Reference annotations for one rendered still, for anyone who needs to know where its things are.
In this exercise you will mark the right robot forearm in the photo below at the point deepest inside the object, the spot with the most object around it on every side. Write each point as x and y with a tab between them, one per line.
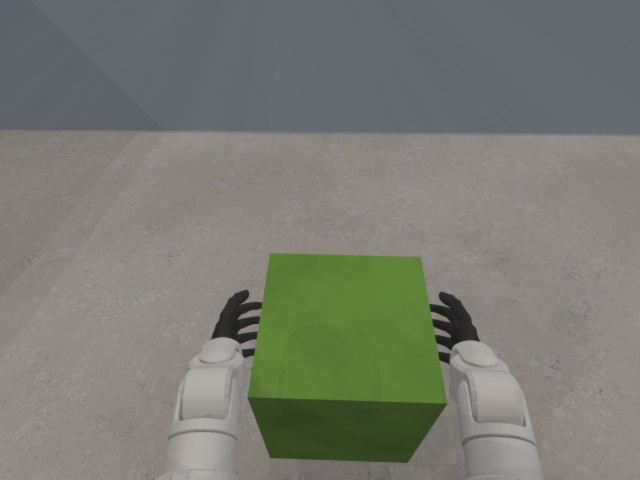
495	425

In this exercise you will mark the robot right hand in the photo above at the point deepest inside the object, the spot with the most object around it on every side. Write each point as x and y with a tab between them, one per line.
460	329

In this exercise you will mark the carton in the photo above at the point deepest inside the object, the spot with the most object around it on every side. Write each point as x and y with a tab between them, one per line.
346	365

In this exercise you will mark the left robot forearm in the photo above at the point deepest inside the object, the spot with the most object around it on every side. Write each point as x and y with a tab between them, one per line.
204	428

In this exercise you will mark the robot left hand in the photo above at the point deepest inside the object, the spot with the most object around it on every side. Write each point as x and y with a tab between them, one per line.
228	325

